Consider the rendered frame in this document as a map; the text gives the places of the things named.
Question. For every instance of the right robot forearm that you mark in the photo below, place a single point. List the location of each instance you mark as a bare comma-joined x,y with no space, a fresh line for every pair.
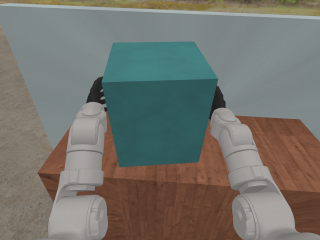
247,174

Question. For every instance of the robot left hand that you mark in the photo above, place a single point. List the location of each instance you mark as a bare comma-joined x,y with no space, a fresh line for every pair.
95,94

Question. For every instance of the right robot upper arm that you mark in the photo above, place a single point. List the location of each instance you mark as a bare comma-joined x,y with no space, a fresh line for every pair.
265,216

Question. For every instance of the robot right hand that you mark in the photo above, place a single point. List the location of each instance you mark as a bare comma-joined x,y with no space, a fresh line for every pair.
218,101

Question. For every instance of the carton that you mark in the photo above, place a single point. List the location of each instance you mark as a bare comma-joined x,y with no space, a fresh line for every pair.
159,97

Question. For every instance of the left robot forearm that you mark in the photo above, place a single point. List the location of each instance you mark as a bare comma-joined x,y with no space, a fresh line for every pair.
85,149

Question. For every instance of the pedestal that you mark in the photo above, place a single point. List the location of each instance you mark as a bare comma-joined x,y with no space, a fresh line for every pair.
193,201

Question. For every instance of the left robot upper arm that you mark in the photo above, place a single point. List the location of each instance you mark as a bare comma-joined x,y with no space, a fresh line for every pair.
78,217

